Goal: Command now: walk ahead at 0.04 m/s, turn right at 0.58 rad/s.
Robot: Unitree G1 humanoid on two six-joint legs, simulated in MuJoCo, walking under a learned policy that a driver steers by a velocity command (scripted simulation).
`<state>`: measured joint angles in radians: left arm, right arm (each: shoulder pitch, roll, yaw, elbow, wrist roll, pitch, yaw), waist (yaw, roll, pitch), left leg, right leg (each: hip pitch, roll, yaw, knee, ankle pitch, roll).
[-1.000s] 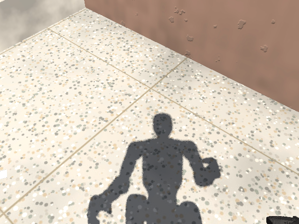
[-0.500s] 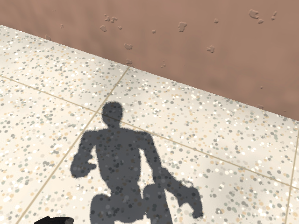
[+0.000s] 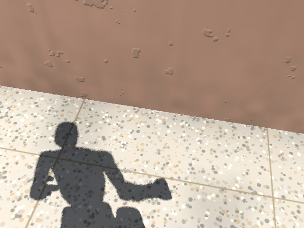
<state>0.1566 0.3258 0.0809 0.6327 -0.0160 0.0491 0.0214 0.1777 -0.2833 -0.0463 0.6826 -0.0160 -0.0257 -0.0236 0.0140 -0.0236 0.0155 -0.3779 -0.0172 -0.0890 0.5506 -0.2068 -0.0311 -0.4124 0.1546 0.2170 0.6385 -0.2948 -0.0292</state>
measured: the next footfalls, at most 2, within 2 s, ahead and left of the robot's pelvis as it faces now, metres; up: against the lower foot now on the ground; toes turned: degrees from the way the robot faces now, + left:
right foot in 0.38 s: +0.02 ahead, -0.13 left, +0.00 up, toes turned -15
left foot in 0.84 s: +0.11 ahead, +0.07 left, +0.00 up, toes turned -36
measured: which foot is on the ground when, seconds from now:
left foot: down 0.00-0.38, up 0.40-0.82, down 0.84-1.00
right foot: up 0.00-0.36, down 0.38-0.84, up 0.86-1.00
